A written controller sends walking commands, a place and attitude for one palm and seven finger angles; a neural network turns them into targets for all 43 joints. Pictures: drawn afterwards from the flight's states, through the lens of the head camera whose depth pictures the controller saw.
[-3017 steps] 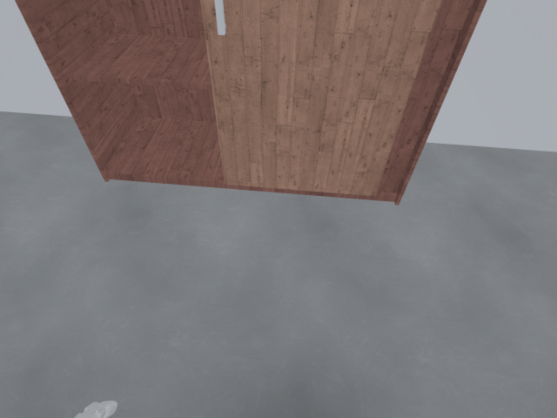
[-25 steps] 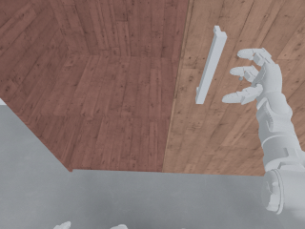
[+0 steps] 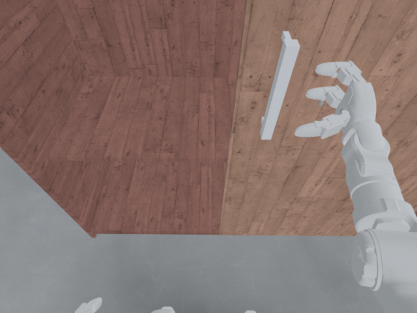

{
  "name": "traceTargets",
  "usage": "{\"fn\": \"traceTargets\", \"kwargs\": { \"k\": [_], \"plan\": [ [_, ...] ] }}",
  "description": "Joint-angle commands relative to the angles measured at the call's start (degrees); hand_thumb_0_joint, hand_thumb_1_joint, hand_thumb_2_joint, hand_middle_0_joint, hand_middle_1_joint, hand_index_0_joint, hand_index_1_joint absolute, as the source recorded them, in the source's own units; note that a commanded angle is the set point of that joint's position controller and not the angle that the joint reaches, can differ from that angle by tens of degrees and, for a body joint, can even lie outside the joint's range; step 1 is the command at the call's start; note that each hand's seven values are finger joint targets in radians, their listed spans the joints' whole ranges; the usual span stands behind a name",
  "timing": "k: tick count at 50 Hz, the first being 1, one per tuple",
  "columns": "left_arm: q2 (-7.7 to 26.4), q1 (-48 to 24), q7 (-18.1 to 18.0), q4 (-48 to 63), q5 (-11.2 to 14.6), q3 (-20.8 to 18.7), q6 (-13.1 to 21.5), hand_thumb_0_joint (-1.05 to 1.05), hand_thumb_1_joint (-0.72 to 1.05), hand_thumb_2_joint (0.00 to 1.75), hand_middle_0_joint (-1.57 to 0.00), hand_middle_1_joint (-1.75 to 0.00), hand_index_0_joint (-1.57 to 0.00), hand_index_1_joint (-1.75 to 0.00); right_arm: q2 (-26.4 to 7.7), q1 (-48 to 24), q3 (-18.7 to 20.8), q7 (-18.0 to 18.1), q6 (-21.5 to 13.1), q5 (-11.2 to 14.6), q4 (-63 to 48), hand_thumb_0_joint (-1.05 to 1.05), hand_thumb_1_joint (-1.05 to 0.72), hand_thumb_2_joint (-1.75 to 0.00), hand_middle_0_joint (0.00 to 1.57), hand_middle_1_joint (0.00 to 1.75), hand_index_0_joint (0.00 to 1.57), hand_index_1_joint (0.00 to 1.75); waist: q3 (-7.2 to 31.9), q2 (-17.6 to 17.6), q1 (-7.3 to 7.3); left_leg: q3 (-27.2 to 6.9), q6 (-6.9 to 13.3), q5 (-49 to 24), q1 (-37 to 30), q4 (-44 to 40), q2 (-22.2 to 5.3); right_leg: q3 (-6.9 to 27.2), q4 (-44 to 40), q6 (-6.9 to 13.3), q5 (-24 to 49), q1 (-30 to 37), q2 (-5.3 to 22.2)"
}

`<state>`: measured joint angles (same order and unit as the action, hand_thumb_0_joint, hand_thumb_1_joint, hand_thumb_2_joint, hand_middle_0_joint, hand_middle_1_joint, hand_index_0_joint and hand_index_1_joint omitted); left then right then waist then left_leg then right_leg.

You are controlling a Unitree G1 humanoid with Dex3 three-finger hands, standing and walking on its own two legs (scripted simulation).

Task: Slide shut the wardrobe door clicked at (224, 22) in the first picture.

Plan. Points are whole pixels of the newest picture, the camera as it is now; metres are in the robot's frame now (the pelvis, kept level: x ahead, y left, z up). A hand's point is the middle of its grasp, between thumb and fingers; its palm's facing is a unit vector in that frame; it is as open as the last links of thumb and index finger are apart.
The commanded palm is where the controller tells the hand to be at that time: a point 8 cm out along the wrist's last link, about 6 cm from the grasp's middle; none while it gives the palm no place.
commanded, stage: move the hooked fingers beside the handle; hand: right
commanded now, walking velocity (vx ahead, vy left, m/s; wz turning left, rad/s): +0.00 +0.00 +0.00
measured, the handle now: (274, 91) +0.50 -0.09 +0.16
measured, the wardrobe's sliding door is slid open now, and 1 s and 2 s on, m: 0.59 0.59 0.59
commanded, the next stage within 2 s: none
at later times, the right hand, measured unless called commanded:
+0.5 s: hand (321, 103) +0.46 -0.17 +0.17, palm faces +0.00 +1.00 -0.03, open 13.6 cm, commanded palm +0.48 -0.19 +0.14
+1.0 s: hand (321, 104) +0.46 -0.17 +0.17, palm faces +0.01 +1.00 -0.03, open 13.7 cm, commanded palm +0.46 -0.18 +0.14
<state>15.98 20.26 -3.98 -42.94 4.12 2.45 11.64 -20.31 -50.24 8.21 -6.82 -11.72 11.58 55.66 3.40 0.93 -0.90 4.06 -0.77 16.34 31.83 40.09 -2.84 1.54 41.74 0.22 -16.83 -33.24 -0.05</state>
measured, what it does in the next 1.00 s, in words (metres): stands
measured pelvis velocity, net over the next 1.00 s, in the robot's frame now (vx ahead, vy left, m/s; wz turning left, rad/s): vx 0.00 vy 0.00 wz -0.01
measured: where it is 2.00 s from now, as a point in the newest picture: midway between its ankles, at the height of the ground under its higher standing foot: outside the picture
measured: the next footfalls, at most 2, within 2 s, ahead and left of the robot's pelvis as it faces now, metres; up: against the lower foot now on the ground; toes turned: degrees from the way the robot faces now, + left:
none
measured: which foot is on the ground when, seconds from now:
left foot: down 0.00-1.00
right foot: down 0.00-1.00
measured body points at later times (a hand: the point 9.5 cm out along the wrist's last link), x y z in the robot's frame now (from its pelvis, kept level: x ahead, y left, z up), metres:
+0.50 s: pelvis +0.00 +0.00 +0.00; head +0.04 +0.00 +0.45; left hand +0.07 +0.26 -0.11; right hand +0.46 -0.22 +0.17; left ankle +0.04 +0.13 -0.71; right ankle +0.04 -0.12 -0.71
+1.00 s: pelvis +0.00 +0.00 +0.00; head +0.04 +0.00 +0.45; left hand +0.07 +0.26 -0.12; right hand +0.46 -0.22 +0.17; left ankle +0.04 +0.13 -0.71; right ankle +0.04 -0.12 -0.71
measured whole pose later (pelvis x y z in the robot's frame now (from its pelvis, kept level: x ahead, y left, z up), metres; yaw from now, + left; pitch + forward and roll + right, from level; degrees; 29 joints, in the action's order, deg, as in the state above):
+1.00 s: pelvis +0.00 +0.00 +0.00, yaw +0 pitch +8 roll +1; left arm 15.7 21.0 -2.5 -41.8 3.5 1.9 9.2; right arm -20.5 -50.4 9.3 -8.4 -13.0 10.9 57.6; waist 3.7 1.1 -2.0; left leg 3.5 -0.9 16.7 31.7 40.6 -2.6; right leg 1.8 42.5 0.5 -17.1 -33.4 -0.4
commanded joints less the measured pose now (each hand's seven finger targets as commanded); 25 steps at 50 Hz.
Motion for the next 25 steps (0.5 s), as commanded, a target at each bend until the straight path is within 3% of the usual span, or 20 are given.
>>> {"fn": "traceTargets", "kwargs": {
  "k": [1, 9, 15, 17, 19, 21, 24, 25],
  "plan": [
    [8.7, 3.1, -1.0, 4.8, 0.1, -3.0, 2.3, 0.0, 0.9, 0.9, -0.2, -0.3, -0.2, -0.3, 3.5, -26.6, -5.8, -2.0, 1.8, -1.7, -5.5, 0.0, 0.5, -0.3, 0.3, 1.2, 0.3, 1.2, 7.4, -1.5, -9.43, -2.1, 1.2, 9.0, 3.8, -8.6, 2.6, 1.0, -9.6, 0.9, -15.2, 9.1, 0.8],
    [8.7, 3.4, -0.8, 5.3, 0.0, -2.9, 1.5, 0.0, 0.9, 0.9, -0.2, -0.3, -0.2, -0.3, 0.1, -26.0, -2.9, -2.6, 1.9, -1.3, -4.1, 0.0, 0.5, -0.3, 0.3, 1.2, 0.3, 1.2, 7.7, -2.7, -8.84, -2.5, 1.2, 8.1, 2.3, -8.8, 2.7, 0.7, -8.8, 1.1, -12.8, 8.0, 0.4],
    [8.7, 3.2, -0.8, 5.8, 0.0, -2.9, 1.1, 0.0, 0.9, 0.9, -0.2, -0.3, -0.2, -0.3, -0.1, -26.7, -2.8, -3.1, 1.4, -1.0, -4.7, 0.0, 0.5, -0.3, 0.3, 1.2, 0.3, 1.2, 7.5, -1.5, -8.95, -2.5, 1.3, 9.2, 3.0, -8.7, 2.8, 0.8, -9.0, 1.0, -14.5, 7.8, 0.3],
    [8.4, 2.9, -0.7, 6.0, 0.0, -2.9, 1.2, 0.0, 0.9, 0.9, -0.2, -0.3, -0.2, -0.3, 1.6, -26.5, -3.7, -3.1, 1.4, -1.0, -4.4, 0.0, 0.5, -0.3, 0.3, 1.2, 0.3, 1.2, 7.4, -0.8, -8.93, -2.3, 1.4, 9.0, 3.5, -8.4, 2.8, 1.0, -9.1, 0.9, -15.1, 8.3, 0.3],
    [8.7, 3.4, -0.6, 5.9, -0.1, -3.1, 0.9, 0.0, 0.9, 0.9, -0.2, -0.3, -0.2, -0.3, -0.4, -26.8, -2.5, -2.9, 1.2, -1.2, -4.5, 0.0, 0.5, -0.3, 0.3, 1.2, 0.3, 1.2, 8.4, -2.8, -8.92, -2.5, 1.2, 8.8, 2.6, -8.6, 2.9, 0.9, -8.7, 1.2, -13.9, 7.9, 0.3],
    [8.6, 3.2, -0.6, 6.1, -0.1, -3.0, 0.8, 0.0, 0.9, 0.9, -0.2, -0.3, -0.2, -0.3, 0.3, -26.3, -2.7, -3.0, 1.4, -1.1, -3.6, 0.0, 0.5, -0.3, 0.3, 1.2, 0.3, 1.2, 7.4, -2.8, -8.95, -2.5, 1.2, 9.7, 3.1, -8.7, 2.8, 0.8, -8.9, 1.1, -14.9, 7.5, 0.3],
    [8.8, 3.4, -0.5, 5.9, -0.1, -2.9, 0.6, 0.0, 0.9, 0.9, -0.2, -0.3, -0.2, -0.3, -1.5, -27.3, -2.0, -2.9, 1.0, -1.4, -4.2, 0.0, 0.5, -0.3, 0.3, 1.2, 0.3, 1.2, 7.5, -1.4, -8.95, -2.6, 1.3, 9.6, 3.0, -8.6, 2.8, 0.8, -8.7, 1.1, -14.7, 7.2, 0.2],
    [8.5, 3.5, -0.5, 6.0, -0.2, -3.0, 0.7, 0.0, 0.9, 0.9, -0.2, -0.3, -0.2, -0.3, 0.0, -27.5, -2.7, -3.0, 1.0, -1.5, -4.2, 0.0, 0.5, -0.3, 0.3, 1.2, 0.3, 1.2, 8.3, -1.4, -9.02, -2.4, 1.3, 9.1, 3.1, -8.4, 2.9, 1.0, -8.9, 1.1, -14.7, 7.8, 0.2]
  ]
}}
